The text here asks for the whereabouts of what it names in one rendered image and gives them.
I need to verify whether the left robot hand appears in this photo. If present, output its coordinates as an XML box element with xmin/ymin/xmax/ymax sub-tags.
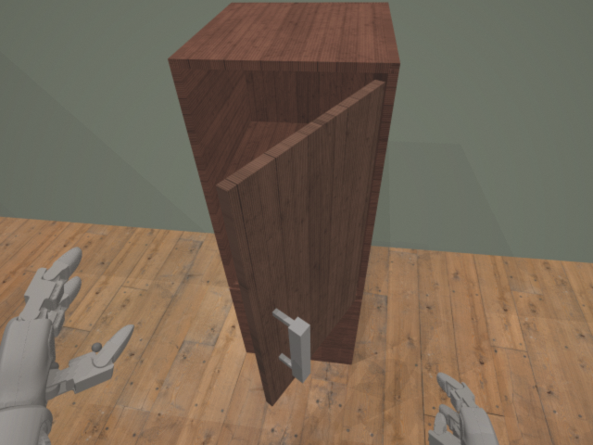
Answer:
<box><xmin>0</xmin><ymin>247</ymin><xmax>134</xmax><ymax>410</ymax></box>

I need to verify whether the cupboard door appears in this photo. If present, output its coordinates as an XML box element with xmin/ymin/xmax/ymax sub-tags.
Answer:
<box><xmin>216</xmin><ymin>80</ymin><xmax>385</xmax><ymax>406</ymax></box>

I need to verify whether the left robot forearm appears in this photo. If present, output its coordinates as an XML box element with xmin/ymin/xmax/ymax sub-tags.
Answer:
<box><xmin>0</xmin><ymin>405</ymin><xmax>53</xmax><ymax>445</ymax></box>

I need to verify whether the right robot hand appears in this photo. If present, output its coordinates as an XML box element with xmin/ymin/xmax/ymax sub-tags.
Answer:
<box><xmin>428</xmin><ymin>373</ymin><xmax>499</xmax><ymax>445</ymax></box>

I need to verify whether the handle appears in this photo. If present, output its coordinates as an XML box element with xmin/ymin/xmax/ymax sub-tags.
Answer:
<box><xmin>272</xmin><ymin>308</ymin><xmax>310</xmax><ymax>383</ymax></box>

